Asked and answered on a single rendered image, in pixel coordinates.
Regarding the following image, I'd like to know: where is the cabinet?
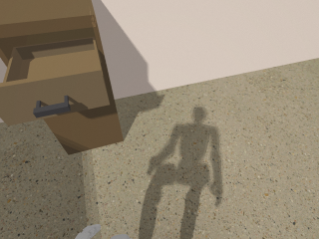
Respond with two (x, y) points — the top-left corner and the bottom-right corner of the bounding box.
(0, 0), (124, 155)

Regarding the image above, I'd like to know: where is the left robot hand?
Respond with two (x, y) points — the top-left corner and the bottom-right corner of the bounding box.
(75, 224), (101, 239)

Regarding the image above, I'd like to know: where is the drawer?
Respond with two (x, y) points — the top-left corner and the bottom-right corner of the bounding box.
(0, 37), (110, 126)

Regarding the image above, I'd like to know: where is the handle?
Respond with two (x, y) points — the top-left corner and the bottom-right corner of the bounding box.
(33, 96), (71, 118)

